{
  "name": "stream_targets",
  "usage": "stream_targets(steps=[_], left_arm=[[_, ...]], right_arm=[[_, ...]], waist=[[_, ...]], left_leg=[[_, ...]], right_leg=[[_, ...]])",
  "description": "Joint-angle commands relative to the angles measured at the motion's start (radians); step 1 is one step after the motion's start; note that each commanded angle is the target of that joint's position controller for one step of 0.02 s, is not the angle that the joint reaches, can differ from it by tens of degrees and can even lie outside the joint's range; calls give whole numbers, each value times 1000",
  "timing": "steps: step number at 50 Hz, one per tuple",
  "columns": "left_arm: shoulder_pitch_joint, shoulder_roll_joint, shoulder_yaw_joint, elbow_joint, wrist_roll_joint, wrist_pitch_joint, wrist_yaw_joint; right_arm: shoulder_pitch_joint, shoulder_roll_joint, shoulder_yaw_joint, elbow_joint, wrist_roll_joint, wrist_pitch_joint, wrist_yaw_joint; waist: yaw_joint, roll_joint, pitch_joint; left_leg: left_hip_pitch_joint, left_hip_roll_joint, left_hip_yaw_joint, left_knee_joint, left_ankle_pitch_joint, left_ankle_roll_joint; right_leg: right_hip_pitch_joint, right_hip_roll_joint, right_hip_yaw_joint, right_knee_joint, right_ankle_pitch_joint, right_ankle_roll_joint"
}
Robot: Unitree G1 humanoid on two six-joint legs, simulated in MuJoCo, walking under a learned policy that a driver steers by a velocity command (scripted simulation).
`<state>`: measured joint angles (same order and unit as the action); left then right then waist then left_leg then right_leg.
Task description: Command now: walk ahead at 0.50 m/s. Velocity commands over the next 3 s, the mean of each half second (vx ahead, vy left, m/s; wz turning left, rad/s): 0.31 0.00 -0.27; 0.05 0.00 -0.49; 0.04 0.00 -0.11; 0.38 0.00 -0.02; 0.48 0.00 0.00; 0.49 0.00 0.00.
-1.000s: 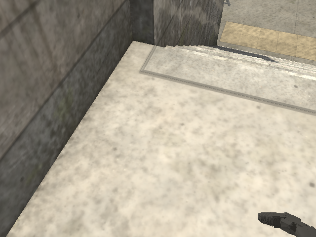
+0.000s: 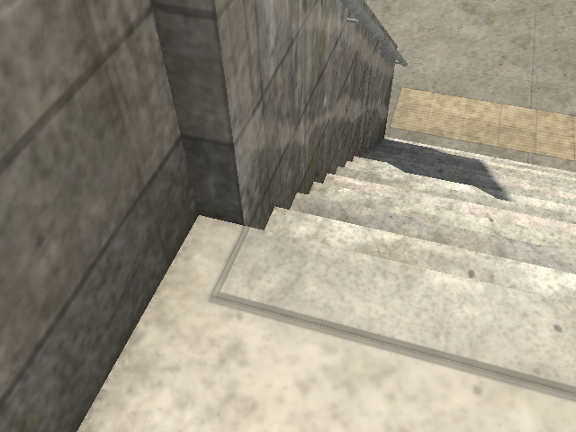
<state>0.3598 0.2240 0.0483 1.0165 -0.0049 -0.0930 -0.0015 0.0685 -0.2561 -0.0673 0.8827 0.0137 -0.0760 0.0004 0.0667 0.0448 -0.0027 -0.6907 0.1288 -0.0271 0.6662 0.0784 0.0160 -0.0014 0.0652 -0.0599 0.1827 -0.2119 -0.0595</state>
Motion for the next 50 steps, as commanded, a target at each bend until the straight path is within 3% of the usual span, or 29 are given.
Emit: stream_targets(steps=[1,5,7,8,9,10,11,12,13,15,18,24,27,28,29,30,32,34,35,36,37,38,39,40,41,42,44,47,50], left_arm=[[44,167,32,-17,-7,-1,9],[53,188,46,1,-10,18,16],[11,185,44,-7,-6,29,16],[3,160,33,-22,4,32,15],[81,68,5,-48,15,21,12],[150,39,-6,-19,-2,1,7],[77,165,29,-32,-30,-9,8],[-7,175,35,-59,-38,-5,13],[-31,149,36,-59,-29,9,20],[8,98,40,-56,-19,55,27],[3,69,42,-100,-11,94,32],[-153,82,49,-200,-6,106,11],[-208,97,56,-245,-7,114,-10],[-94,53,10,-224,96,71,-45],[-111,60,20,-237,106,51,-47],[-171,79,19,-264,95,38,-47],[-228,92,24,-296,66,16,-55],[-247,122,40,-302,43,-11,-63],[-200,212,66,-303,33,-24,-52],[-7,324,88,-281,19,-28,-32],[79,321,107,-231,67,-62,-16],[71,324,122,-214,75,-78,-11],[17,283,115,-227,57,-67,-6],[-36,238,99,-243,27,-55,-7],[-93,228,94,-267,13,-42,-6],[-156,216,84,-295,19,-32,-9],[-231,215,78,-338,36,-26,-22],[-263,239,85,-370,40,-29,-45],[-213,242,91,-361,22,-21,-68]], right_arm=[[-138,-43,3,-88,8,-17,14],[-156,-75,1,-118,6,-27,40],[28,-125,-26,-73,1,-35,35],[207,-184,-49,-25,-15,-40,26],[338,-283,-69,-8,-52,-41,16],[341,-243,-53,-6,-49,-32,19],[275,-176,-29,-32,-43,-27,15],[193,-132,-15,-50,-38,-22,6],[134,-109,-5,-49,-33,-23,5],[69,-90,0,-44,-38,-24,3],[36,-125,-9,-38,-50,-23,-8],[16,-162,-24,-25,-23,16,-51],[44,-183,-34,-14,-13,42,-49],[51,-144,-33,-54,-127,-24,-21],[40,-160,-54,-41,-99,-52,-26],[32,-161,-58,-46,-72,-63,-42],[64,-190,-69,-52,-58,-51,-67],[129,-171,-65,-38,-46,-23,-61],[206,-89,-46,-76,-48,-22,-60],[75,-5,-11,-188,-57,-47,-54],[-16,-44,-5,-185,-59,-56,-34],[-46,-78,-16,-184,-55,-55,-29],[9,-142,-40,-165,-65,-50,-36],[12,-161,-51,-166,-73,-42,-46],[20,-139,-46,-176,-73,-37,-51],[48,-124,-41,-171,-72,-32,-50],[144,-117,-40,-130,-61,-11,-19],[176,-106,-30,-109,-57,19,21],[148,-105,-10,-119,-41,21,20]], waist=[[12,-102,92],[-16,-115,84],[-122,-137,-10],[-190,-115,-138],[-179,83,-313],[-159,240,-467],[-169,143,-370],[-144,105,-246],[-109,33,-161],[-44,49,-92],[-11,61,-51],[-48,55,-53],[-72,55,-48],[-53,-19,21],[-54,-7,32],[-67,-17,28],[-88,-37,-1],[-97,-55,-49],[-129,-204,-229],[-26,-377,-334],[33,-156,-224],[34,-139,-124],[0,-148,-153],[-28,-155,-120],[-68,-158,-87],[-104,-155,-82],[-141,-132,-98],[-128,-128,-68],[-63,-104,-70]], left_leg=[[-6,-31,31,-97,17,5],[61,-57,31,-158,-99,44],[319,-122,77,-197,-134,77],[605,-72,39,-156,3,112],[1029,203,-293,-126,205,232],[1124,350,-580,-237,358,336],[996,311,-435,-244,394,289],[868,276,-268,-245,442,247],[722,226,-165,-282,428,217],[505,176,-49,-361,332,187],[408,183,43,-435,289,223],[487,167,167,-446,147,194],[562,194,171,-396,107,185],[573,306,110,-526,-89,264],[628,310,102,-511,-187,252],[670,292,124,-491,-218,237],[729,258,162,-425,-227,198],[712,186,223,-293,-172,136],[625,53,351,-70,-243,32],[280,-115,303,123,-762,-60],[102,-98,90,199,-855,-43],[-1,-68,45,287,-810,-42],[13,-45,28,356,-777,-47],[56,-37,14,395,-739,-46],[124,-37,7,400,-679,-48],[184,-61,18,415,-603,-53],[280,-80,32,390,-452,-66],[365,-72,41,206,-367,-94],[327,-35,13,31,-385,-112]], right_leg=[[-7,-275,113,-57,243,-128],[85,-327,128,41,389,-110],[69,-282,119,236,704,-81],[-60,-214,88,462,657,-41],[-437,-74,35,864,228,33],[-580,26,155,1109,-441,63],[-621,-36,226,1186,-432,59],[-666,-86,173,1168,-388,60],[-642,-127,149,1102,-322,69],[-512,-168,128,1029,-233,74],[-513,-168,105,957,-135,87],[-496,-165,50,648,90,82],[-489,-146,20,570,36,64],[-485,-207,130,569,-17,61],[-494,-214,152,552,-96,49],[-510,-207,132,503,-111,41],[-464,-160,73,366,-46,21],[-283,-84,19,182,258,-44],[-17,-212,162,261,735,-199],[273,-427,583,214,872,-425],[283,-424,588,209,790,-377],[237,-387,487,220,787,-315],[210,-375,432,215,807,-304],[102,-365,401,190,800,-287],[-26,-334,362,138,735,-268],[-114,-314,328,103,713,-254],[-201,-289,261,83,714,-239],[-249,-255,230,97,564,-206],[-126,-322,325,178,485,-216]])
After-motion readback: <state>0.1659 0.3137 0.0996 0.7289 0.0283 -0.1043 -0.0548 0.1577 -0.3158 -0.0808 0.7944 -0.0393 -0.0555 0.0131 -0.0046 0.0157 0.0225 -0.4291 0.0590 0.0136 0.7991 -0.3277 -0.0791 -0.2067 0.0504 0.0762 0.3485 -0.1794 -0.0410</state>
